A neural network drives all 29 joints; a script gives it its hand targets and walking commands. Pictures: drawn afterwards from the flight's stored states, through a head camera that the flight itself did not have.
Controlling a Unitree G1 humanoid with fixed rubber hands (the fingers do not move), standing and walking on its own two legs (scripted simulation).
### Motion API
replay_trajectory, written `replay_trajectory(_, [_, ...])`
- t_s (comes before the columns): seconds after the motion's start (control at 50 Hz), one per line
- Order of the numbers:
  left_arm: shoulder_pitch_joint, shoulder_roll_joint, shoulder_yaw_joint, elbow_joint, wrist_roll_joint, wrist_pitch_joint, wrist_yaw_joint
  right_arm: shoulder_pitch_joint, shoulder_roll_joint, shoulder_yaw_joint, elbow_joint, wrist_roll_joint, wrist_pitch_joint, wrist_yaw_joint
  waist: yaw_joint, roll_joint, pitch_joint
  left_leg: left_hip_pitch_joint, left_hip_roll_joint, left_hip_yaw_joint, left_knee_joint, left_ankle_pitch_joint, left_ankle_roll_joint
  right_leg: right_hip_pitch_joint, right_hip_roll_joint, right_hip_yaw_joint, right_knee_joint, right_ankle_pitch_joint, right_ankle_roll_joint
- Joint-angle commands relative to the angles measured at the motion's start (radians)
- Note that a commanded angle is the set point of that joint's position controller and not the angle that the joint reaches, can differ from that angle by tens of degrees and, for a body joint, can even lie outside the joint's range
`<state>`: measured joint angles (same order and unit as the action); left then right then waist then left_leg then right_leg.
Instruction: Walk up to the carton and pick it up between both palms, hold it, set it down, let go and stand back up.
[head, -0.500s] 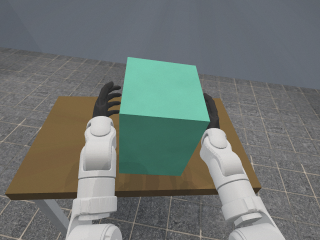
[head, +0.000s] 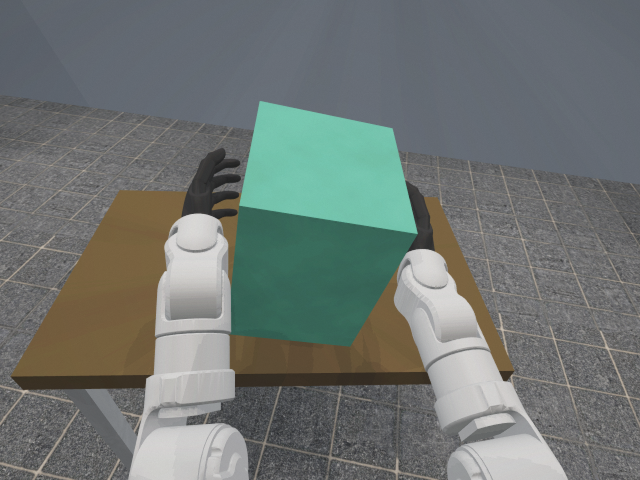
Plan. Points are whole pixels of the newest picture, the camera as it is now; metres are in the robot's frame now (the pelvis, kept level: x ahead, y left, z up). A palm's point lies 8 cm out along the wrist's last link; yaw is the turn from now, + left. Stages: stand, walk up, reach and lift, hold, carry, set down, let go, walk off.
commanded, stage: hold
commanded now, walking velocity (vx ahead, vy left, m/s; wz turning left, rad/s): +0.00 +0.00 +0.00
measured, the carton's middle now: (308, 232) +0.39 +0.00 +0.15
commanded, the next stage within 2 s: none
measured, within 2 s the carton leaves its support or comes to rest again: neither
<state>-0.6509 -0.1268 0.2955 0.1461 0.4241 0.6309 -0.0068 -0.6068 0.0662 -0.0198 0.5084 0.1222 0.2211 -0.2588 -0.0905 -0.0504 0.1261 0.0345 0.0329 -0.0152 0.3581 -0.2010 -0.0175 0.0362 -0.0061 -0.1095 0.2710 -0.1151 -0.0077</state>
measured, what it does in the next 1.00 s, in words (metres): stands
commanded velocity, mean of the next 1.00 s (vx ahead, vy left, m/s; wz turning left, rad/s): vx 0.00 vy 0.00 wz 0.00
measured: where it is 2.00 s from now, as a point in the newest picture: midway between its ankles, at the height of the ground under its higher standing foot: outside the picture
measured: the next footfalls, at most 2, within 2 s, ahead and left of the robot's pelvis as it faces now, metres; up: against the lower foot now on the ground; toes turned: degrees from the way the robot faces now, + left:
none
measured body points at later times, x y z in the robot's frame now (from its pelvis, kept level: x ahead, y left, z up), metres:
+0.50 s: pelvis -0.01 +0.00 +0.00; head -0.04 +0.02 +0.45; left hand +0.37 +0.13 +0.21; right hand +0.36 -0.12 +0.17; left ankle +0.01 +0.13 -0.75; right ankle +0.04 -0.11 -0.75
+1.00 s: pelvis +0.00 +0.00 +0.00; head -0.03 +0.02 +0.45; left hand +0.37 +0.13 +0.20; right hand +0.37 -0.12 +0.17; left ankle +0.01 +0.13 -0.75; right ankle +0.04 -0.11 -0.75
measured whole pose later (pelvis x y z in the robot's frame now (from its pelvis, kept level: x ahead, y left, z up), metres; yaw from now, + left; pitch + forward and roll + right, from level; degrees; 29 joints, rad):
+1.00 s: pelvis +0.00 +0.00 +0.00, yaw +1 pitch -12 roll -1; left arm -0.62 -0.13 0.29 0.00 0.46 0.72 -0.04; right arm -0.60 0.07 0.01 0.43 0.16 0.25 -0.27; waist -0.10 -0.06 0.15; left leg 0.06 0.04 -0.03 0.36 -0.21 -0.02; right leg 0.06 0.00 -0.12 0.28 -0.12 -0.01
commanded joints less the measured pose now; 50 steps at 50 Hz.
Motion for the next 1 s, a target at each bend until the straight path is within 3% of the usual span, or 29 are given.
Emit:
replay_trajectory(0.0, [-0.52,-0.526,-0.457,0.04,-0.158,0.003,-0.157,-0.858,0.509,0.341,-0.308,0.039,-0.106,0.112,-0.006,0.066,-0.421,-0.009,-0.073,0.047,-0.053,0.183,-0.005,0.138,0.05,-0.014,-0.017,0.13,0.05])
replay_trajectory(0.14, [-0.517,-0.511,-0.44,0.043,-0.146,0.02,-0.162,-0.847,0.513,0.335,-0.284,0.039,-0.094,0.109,-0.008,0.062,-0.401,-0.03,-0.076,0.053,-0.065,0.147,0.006,0.146,0.045,-0.016,-0.019,0.101,0.054])
replay_trajectory(0.3, [-0.515,-0.513,-0.458,-0.016,-0.148,0.048,-0.165,-0.851,0.515,0.36,-0.329,0.07,-0.076,0.1,-0.012,0.074,-0.407,-0.021,-0.08,0.052,-0.055,0.186,0.002,0.16,0.048,-0.018,-0.016,0.114,0.056])
replay_trajectory(0.58, [-0.515,-0.511,-0.449,-0.041,-0.133,0.085,-0.174,-0.843,0.501,0.334,-0.33,0.062,-0.055,0.108,-0.011,0.086,-0.354,-0.035,-0.068,0.06,-0.078,0.137,0.001,0.137,0.052,-0.03,-0.025,0.01,0.042])
replay_trajectory(0.98, [-0.445,-0.491,-0.491,-0.144,-0.136,0.089,-0.182,-0.766,0.497,0.417,-0.416,0.096,-0.055,0.086,-0.017,0.076,-0.393,0.012,-0.077,0.059,-0.037,0.29,-0.01,0.202,0.05,-0.026,-0.004,0.183,0.055])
